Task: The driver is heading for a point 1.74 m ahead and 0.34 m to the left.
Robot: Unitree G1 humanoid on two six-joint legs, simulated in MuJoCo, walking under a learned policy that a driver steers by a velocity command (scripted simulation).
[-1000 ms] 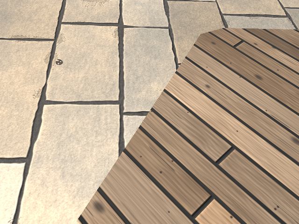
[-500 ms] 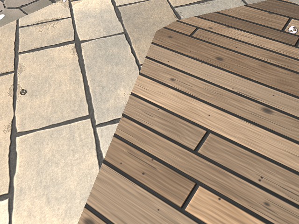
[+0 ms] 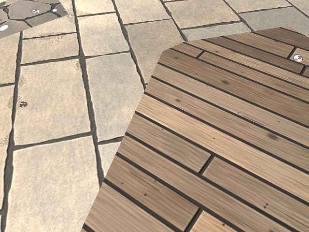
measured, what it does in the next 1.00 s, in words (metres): walks ahead: left foot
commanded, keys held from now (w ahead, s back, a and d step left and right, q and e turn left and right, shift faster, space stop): w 1.00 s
